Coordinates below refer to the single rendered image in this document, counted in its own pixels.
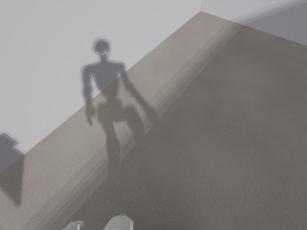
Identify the robot left thigh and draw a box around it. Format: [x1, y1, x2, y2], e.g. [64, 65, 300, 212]
[104, 215, 133, 230]

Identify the robot left hand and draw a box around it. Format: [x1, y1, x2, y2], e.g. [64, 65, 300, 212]
[61, 220, 84, 230]

